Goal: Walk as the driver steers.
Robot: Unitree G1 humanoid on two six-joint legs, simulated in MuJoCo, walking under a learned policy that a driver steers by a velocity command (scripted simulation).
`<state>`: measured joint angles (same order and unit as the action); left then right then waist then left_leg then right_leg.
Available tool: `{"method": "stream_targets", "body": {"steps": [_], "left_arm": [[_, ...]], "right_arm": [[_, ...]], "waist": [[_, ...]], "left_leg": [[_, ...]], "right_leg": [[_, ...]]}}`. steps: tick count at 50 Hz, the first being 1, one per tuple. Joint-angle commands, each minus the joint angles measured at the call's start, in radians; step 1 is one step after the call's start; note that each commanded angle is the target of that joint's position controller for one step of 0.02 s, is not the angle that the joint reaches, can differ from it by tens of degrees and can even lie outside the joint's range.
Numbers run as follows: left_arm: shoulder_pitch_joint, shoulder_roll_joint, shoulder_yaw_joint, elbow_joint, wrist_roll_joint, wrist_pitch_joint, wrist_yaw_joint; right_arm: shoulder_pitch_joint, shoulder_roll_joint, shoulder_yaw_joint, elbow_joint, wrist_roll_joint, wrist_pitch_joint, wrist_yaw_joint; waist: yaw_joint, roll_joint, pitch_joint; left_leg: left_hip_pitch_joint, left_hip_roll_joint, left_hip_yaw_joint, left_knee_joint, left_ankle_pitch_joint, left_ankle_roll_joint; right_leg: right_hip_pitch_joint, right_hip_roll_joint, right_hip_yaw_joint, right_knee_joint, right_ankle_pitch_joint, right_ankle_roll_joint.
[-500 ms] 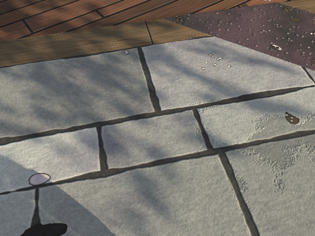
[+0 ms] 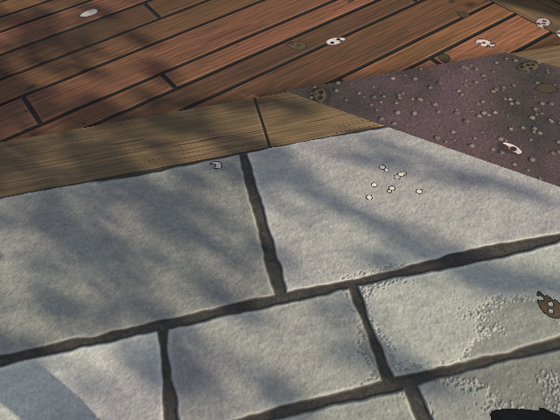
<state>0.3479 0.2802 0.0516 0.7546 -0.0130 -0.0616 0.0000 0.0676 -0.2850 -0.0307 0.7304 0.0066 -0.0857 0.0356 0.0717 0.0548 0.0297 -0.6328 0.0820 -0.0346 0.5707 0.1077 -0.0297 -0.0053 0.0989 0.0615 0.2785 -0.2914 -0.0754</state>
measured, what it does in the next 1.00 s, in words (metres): walks ahead, turning left: left foot, then right foot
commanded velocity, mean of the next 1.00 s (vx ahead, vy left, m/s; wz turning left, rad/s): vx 0.50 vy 0.00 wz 0.34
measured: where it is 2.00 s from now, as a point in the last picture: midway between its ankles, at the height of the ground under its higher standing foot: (184, 236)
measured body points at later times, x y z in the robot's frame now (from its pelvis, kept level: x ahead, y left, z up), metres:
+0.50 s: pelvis +0.29 +0.04 +0.00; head +0.32 +0.04 +0.45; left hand +0.50 +0.29 -0.07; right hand +0.33 -0.25 -0.11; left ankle +0.22 +0.13 -0.74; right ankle +0.47 -0.11 -0.70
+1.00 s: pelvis +0.55 +0.06 +0.00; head +0.58 +0.07 +0.44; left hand +0.44 +0.33 -0.13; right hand +0.85 -0.07 -0.08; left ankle +0.64 +0.26 -0.70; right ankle +0.49 -0.09 -0.74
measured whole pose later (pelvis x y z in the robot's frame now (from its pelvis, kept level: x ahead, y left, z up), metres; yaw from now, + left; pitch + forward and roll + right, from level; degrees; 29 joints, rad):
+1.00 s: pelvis +0.55 +0.06 +0.00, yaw +25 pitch +1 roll -2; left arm 0.33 0.30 0.07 0.86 -0.01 -0.08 0.00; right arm 0.11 -0.30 -0.06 0.62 0.02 -0.02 0.04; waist 0.10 0.05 0.04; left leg -0.66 0.09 -0.01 0.71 -0.03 0.01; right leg 0.05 0.00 -0.20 0.24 -0.31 0.01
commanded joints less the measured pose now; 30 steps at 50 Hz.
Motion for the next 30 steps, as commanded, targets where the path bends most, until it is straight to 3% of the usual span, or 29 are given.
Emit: {"method": "stream_targets", "body": {"steps": [1,3,4,5,6,7,8,9,10,11,12,15,21,25,28,29,30], "left_arm": [[0.052,0.173,0.049,-0.01,-0.004,0.001,0.009],[0.044,0.182,0.053,-0.001,-0.003,0.012,0.013],[0.025,0.187,0.053,-0.002,-0.002,0.017,0.014],[0.018,0.17,0.044,-0.006,0.005,0.021,0.015],[0.062,0.116,0.022,-0.025,0.028,0.018,0.016],[0.187,0.029,-0.002,-0.017,0.008,0.0,0.008],[0.104,0.127,0.014,-0.017,-0.005,-0.014,0.003],[-0.014,0.166,0.026,-0.053,-0.018,-0.023,-0.002],[-0.084,0.157,0.021,-0.07,-0.008,-0.032,0.001],[-0.105,0.145,0.024,-0.078,0.007,-0.037,0.002],[-0.085,0.132,0.025,-0.076,0.014,-0.037,0.002],[-0.068,0.09,0.017,-0.075,0.022,-0.026,0.005],[-0.292,0.054,-0.002,-0.127,0.016,-0.037,-0.005],[-0.374,0.085,0.008,-0.151,0.003,-0.053,-0.018],[-0.297,0.125,0.028,-0.132,-0.001,-0.065,-0.019],[-0.205,0.153,0.044,-0.108,0.006,-0.068,-0.012],[-0.055,0.207,0.061,-0.091,0.022,-0.07,-0.003]], "right_arm": [[-0.12,-0.093,-0.023,-0.102,0.002,-0.024,0.015],[-0.07,-0.109,-0.03,-0.093,-0.001,-0.026,0.017],[0.008,-0.129,-0.042,-0.074,-0.003,-0.027,0.012],[0.148,-0.169,-0.061,-0.038,-0.006,-0.027,0.004],[0.307,-0.24,-0.077,-0.019,-0.018,-0.025,-0.001],[0.375,-0.265,-0.087,0.016,-0.012,-0.018,0.006],[0.373,-0.178,-0.062,0.015,0.013,-0.016,0.007],[0.291,-0.154,-0.052,0.003,0.014,-0.011,0.003],[0.231,-0.148,-0.049,-0.011,0.001,-0.006,0.0],[0.195,-0.139,-0.046,-0.018,-0.008,-0.003,0.0],[0.18,-0.123,-0.04,-0.024,-0.017,-0.005,-0.002],[0.187,-0.126,-0.043,-0.019,0.001,-0.009,-0.009],[0.261,-0.178,-0.066,0.005,0.015,0.012,-0.041],[0.323,-0.18,-0.071,0.019,0.025,0.031,-0.049],[0.304,-0.174,-0.074,0.009,0.02,0.042,-0.055],[0.301,-0.143,-0.064,0.002,0.015,0.043,-0.053],[0.293,-0.08,-0.041,-0.022,0.0,0.039,-0.049]], "waist": [[0.005,-0.117,0.043],[-0.026,-0.139,0.016],[-0.074,-0.145,-0.036],[-0.143,-0.129,-0.141],[-0.18,-0.011,-0.306],[-0.136,0.264,-0.425],[-0.176,0.158,-0.367],[-0.17,0.084,-0.209],[-0.152,-0.004,-0.117],[-0.122,-0.023,-0.062],[-0.091,-0.002,-0.063],[-0.062,0.022,-0.058],[-0.125,0.021,-0.008],[-0.142,0.032,-0.01],[-0.081,0.06,-0.033],[-0.035,0.052,-0.086],[0.032,-0.042,-0.218]], "left_leg": [[-0.004,-0.018,0.001,-0.058,-0.052,0.042],[0.069,-0.044,0.026,-0.072,-0.145,0.073],[0.19,-0.079,0.061,-0.089,-0.162,0.096],[0.408,-0.071,0.062,-0.078,-0.115,0.131],[0.749,0.117,-0.154,-0.018,-0.069,0.215],[1.029,0.299,-0.626,-0.165,-0.345,0.353],[1.011,0.276,-0.698,-0.256,-0.53,0.321],[0.877,0.247,-0.565,-0.278,-0.514,0.286],[0.732,0.207,-0.471,-0.297,-0.407,0.274],[0.623,0.176,-0.408,-0.316,-0.292,0.278],[0.563,0.148,-0.37,-0.335,-0.209,0.277],[0.488,0.117,-0.287,-0.382,-0.113,0.302],[0.394,0.05,-0.182,-0.389,-0.133,0.248],[0.449,0.079,-0.259,-0.318,-0.211,0.225],[0.466,0.084,-0.313,-0.215,-0.214,0.188],[0.432,0.035,-0.29,-0.112,-0.183,0.16],[0.321,-0.031,-0.22,0.153,-0.284,0.123]], "right_leg": [[0.017,-0.317,0.147,-0.022,0.358,-0.13],[0.064,-0.323,0.148,0.044,0.521,-0.107],[0.062,-0.298,0.126,0.137,0.698,-0.09],[0.004,-0.244,0.084,0.313,0.767,-0.061],[-0.229,-0.164,0.048,0.623,0.497,-0.02],[-0.573,0.004,0.039,0.939,-0.233,0.047],[-0.689,-0.046,0.117,1.029,-0.279,0.04],[-0.749,-0.1,0.072,1.025,-0.188,0.038],[-0.733,-0.139,0.038,0.98,-0.11,0.039],[-0.704,-0.167,0.03,0.917,-0.059,0.045],[-0.645,-0.187,0.036,0.877,-0.026,0.05],[-0.6,-0.192,0.015,0.739,-0.012,0.09],[-0.513,-0.137,-0.004,0.341,0.323,0.137],[-0.453,-0.11,0.021,0.224,0.338,0.128],[-0.318,-0.113,0.014,0.164,0.252,0.085],[-0.172,-0.13,0.013,0.142,0.228,0.056],[0.064,-0.286,0.155,0.159,0.162,-0.008]]}}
